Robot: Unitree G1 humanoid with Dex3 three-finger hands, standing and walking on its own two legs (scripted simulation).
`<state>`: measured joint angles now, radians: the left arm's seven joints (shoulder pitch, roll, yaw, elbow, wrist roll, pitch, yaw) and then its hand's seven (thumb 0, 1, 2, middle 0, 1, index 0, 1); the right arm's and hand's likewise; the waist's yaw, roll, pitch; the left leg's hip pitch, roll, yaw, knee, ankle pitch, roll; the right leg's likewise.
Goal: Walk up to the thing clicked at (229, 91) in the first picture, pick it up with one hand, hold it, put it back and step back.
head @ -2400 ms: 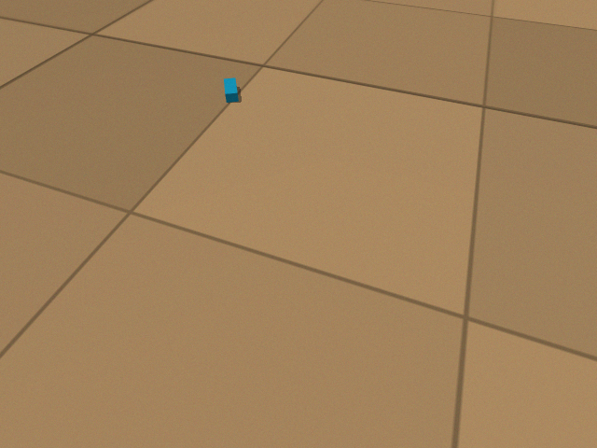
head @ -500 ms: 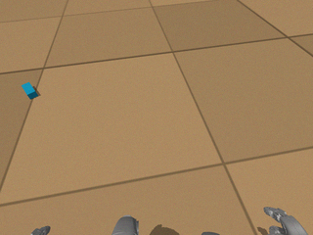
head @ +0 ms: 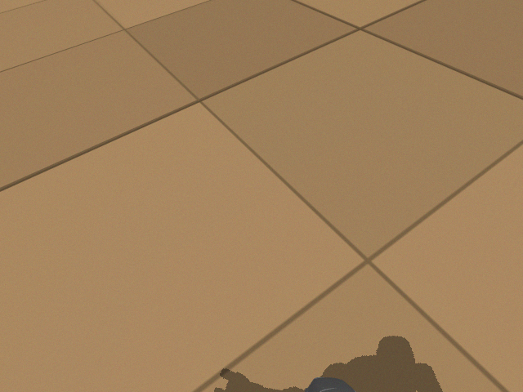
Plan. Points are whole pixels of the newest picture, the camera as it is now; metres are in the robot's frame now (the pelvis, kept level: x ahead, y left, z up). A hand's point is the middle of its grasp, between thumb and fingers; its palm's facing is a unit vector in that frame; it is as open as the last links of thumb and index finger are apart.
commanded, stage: walk up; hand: left
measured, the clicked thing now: out of the picture +0.94 +1.39 -0.73
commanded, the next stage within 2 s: none
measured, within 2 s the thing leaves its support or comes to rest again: neither
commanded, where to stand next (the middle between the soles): +0.48 +1.40 m, yaw -35 degrees
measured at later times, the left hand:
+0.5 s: hand out of the picture +0.23 +0.53 -0.14, palm faces -0.17 -0.81 -0.57, open 7.4 cm
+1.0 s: hand out of the picture +0.38 +0.71 -0.12, palm faces -0.23 -0.75 -0.63, open 7.4 cm
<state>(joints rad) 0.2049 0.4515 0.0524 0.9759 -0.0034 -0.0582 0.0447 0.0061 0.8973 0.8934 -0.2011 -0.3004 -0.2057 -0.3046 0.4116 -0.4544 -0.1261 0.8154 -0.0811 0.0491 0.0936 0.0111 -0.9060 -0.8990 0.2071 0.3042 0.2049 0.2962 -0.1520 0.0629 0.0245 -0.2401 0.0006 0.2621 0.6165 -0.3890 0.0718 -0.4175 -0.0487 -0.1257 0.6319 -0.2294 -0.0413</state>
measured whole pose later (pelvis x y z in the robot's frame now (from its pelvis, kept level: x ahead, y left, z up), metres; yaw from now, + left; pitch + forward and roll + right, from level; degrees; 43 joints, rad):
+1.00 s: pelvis +0.24 +0.40 -0.03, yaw -14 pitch +1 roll -1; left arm 0.33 0.49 0.08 0.84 0.05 -0.08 0.08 0.00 0.89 0.89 -0.21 -0.30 -0.21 -0.31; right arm 0.20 -0.50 -0.13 0.72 -0.07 0.09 0.13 0.01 -0.91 -0.90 0.21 0.30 0.21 0.30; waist 0.01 0.10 0.04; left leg -0.47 0.09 -0.05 0.89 -0.44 0.01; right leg -0.51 -0.17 0.03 0.80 -0.32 -0.01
